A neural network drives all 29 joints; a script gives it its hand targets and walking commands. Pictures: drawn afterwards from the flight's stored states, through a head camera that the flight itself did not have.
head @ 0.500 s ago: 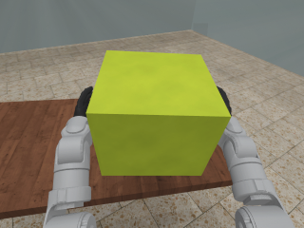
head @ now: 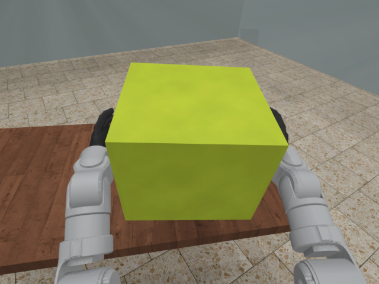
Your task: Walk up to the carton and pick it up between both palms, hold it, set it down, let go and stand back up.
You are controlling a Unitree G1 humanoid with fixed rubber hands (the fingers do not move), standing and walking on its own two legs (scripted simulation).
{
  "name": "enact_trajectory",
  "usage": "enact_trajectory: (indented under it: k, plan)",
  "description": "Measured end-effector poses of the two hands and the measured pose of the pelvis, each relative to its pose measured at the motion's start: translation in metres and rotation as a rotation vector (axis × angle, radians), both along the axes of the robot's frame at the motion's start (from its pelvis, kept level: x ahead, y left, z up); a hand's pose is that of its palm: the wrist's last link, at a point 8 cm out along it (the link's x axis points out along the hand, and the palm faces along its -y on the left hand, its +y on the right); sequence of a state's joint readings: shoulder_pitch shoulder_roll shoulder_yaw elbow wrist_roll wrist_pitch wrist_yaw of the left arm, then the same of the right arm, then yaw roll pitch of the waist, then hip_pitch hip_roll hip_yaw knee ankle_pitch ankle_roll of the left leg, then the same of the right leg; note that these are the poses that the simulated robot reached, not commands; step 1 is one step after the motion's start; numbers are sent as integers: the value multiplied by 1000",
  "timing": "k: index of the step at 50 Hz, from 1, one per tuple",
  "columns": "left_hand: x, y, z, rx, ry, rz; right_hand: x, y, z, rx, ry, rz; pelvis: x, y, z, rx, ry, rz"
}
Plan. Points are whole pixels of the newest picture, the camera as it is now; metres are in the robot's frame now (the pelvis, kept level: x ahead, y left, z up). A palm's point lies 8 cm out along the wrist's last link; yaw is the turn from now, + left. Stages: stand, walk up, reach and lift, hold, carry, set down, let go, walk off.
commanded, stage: hold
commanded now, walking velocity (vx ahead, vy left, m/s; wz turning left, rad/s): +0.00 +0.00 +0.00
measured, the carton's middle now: (190, 140) +0.38 +0.01 +0.16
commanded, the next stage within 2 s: none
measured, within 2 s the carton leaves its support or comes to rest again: neither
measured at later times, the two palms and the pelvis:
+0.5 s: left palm (104, 144) +0.35 +0.18 +0.17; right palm (278, 150) +0.35 -0.18 +0.17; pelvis +0.00 +0.00 +0.00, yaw +0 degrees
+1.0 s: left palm (103, 144) +0.35 +0.18 +0.17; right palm (276, 149) +0.35 -0.17 +0.17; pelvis -0.01 +0.00 +0.00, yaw +0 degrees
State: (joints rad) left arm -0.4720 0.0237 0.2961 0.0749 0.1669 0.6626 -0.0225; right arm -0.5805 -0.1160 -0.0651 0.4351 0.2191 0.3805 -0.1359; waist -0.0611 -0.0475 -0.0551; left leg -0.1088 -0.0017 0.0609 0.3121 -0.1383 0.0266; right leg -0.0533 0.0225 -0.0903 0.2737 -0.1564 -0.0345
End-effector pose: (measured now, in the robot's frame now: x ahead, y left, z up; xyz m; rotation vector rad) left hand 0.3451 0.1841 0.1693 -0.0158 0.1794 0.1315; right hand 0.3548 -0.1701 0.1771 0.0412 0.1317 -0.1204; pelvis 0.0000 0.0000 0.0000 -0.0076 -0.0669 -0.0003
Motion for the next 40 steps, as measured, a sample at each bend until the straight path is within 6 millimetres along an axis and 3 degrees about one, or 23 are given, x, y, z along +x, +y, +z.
enact_trajectory:
  k: [23,40]
  plan:
    - [3,-6,5,23,12,-22,-5,-6,-9,7,11,-19,-4,0,0,0,-19,-4]
    - [3,1,4,17,20,-11,-1,1,-7,-6,17,-8,-10,-1,0,1,-18,3]
